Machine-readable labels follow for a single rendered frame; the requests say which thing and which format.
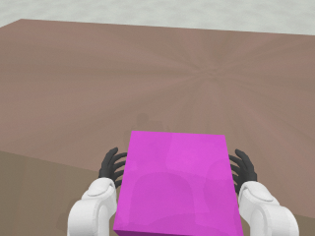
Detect robot right forearm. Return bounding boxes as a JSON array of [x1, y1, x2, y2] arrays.
[[238, 181, 299, 236]]

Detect robot right hand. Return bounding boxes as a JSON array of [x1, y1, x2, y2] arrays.
[[228, 149, 258, 197]]

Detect carton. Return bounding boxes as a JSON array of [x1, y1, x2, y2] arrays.
[[112, 131, 244, 236]]

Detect robot left hand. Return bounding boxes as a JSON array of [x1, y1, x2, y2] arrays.
[[98, 147, 128, 189]]

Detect robot left forearm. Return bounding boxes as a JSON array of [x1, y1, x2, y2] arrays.
[[67, 177, 117, 236]]

